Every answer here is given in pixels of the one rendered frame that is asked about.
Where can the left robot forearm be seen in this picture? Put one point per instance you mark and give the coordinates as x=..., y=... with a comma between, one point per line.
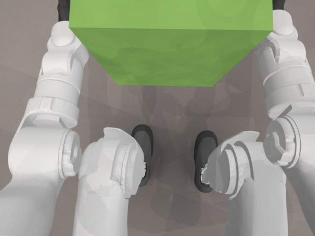
x=59, y=83

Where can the right robot shin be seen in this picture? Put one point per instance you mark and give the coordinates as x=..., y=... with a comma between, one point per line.
x=208, y=173

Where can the left robot hand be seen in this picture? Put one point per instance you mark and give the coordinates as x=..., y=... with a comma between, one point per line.
x=63, y=10

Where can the robot left upper arm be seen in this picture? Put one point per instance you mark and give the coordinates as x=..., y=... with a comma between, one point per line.
x=41, y=159

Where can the carton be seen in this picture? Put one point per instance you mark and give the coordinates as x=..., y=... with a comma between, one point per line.
x=187, y=43

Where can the robot right thigh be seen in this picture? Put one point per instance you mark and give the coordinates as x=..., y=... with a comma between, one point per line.
x=259, y=206

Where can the right robot hand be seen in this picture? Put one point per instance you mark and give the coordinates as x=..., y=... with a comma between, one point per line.
x=278, y=4

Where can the right robot forearm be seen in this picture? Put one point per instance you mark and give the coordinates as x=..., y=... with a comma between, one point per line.
x=285, y=71

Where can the robot right upper arm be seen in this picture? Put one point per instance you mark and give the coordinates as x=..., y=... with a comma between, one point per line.
x=290, y=144

